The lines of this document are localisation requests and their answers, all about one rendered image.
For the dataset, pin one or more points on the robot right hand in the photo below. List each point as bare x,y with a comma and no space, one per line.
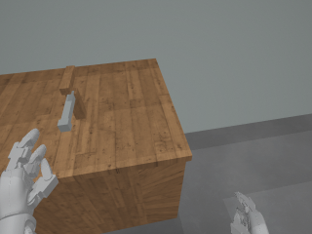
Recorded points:
253,220

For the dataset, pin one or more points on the robot left hand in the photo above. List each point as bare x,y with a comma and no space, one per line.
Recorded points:
16,181

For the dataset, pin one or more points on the counter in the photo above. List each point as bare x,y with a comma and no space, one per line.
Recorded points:
122,164

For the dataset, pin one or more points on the left robot forearm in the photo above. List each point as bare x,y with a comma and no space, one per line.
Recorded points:
22,223

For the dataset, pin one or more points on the tap lever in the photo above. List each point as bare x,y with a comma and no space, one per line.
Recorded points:
64,123

